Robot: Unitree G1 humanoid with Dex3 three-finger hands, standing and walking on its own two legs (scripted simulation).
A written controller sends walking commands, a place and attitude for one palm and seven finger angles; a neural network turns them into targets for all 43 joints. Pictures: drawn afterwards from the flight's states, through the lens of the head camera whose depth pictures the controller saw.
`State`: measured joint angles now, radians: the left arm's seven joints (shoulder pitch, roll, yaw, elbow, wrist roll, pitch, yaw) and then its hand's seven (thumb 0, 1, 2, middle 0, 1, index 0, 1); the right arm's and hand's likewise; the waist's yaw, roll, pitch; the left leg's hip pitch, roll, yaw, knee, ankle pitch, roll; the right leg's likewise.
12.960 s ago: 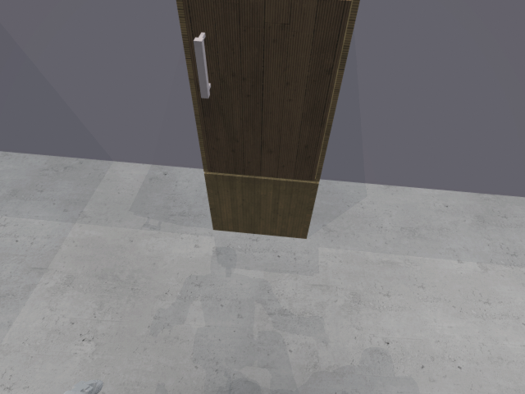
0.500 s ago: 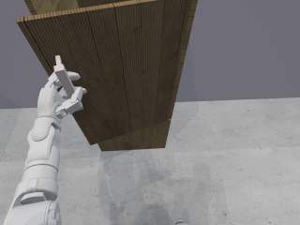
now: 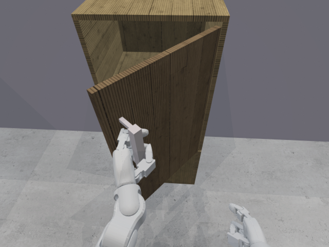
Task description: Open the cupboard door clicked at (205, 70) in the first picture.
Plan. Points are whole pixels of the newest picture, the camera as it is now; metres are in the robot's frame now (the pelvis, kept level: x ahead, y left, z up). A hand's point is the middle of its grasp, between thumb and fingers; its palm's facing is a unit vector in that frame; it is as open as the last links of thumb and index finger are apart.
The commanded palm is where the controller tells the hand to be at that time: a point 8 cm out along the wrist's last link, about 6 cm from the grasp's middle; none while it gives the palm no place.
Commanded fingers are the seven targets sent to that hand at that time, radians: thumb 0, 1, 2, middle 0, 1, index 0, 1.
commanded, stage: open thumb and fingers to let go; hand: left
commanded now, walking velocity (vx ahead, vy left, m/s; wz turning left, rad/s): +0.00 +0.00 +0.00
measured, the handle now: (133, 145) +0.34 +0.10 +0.08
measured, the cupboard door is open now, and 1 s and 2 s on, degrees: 49 47 50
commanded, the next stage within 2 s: slide the hand sideways off the handle in 0.88 s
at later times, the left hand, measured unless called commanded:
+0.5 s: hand (149, 156) +0.30 +0.05 +0.09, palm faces +0.37 -0.93 -0.02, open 11.1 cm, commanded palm +0.26 +0.09 +0.08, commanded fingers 0.00 -0.50 0.30 -0.29 -1.15 -0.29 -1.15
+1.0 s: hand (147, 154) +0.31 +0.06 +0.09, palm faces +0.34 -0.94 -0.02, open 14.7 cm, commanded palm +0.26 +0.09 +0.08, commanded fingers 0.00 -0.50 0.30 -0.15 -0.30 -0.15 -0.30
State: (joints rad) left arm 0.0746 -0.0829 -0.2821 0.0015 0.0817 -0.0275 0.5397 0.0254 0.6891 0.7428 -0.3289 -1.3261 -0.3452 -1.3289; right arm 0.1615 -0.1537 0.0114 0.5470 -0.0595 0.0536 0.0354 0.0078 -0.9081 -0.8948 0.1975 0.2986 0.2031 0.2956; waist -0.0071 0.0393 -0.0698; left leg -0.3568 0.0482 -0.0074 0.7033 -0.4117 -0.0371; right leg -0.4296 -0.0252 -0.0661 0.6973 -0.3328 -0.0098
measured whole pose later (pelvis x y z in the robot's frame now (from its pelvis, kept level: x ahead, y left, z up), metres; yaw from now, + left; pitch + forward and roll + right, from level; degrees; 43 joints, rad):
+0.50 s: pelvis -0.03 -0.01 +0.00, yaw +1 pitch +2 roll +0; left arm -0.12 -0.13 -0.19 0.21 0.07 -0.08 0.58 0.01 -0.06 0.48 -0.33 -1.25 -0.33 -1.25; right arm 0.17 -0.19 0.00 0.63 -0.07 0.04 -0.02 0.01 -0.91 -0.90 0.20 0.30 0.20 0.30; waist 0.01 0.04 -0.04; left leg -0.37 0.04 -0.03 0.69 -0.36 -0.05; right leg -0.44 -0.03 -0.09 0.70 -0.30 -0.03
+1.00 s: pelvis -0.03 +0.01 -0.01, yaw +1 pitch +3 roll +0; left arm -0.20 -0.14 -0.24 0.27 0.08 -0.06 0.63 -0.01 -0.50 0.30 -0.41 -0.62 -0.36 -0.67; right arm 0.15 -0.16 0.01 0.64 -0.07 0.04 0.00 0.01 -0.91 -0.89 0.20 0.30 0.20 0.30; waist 0.02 0.02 -0.05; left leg -0.43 0.02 -0.01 0.75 -0.38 -0.02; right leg -0.49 -0.05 -0.06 0.73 -0.30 0.00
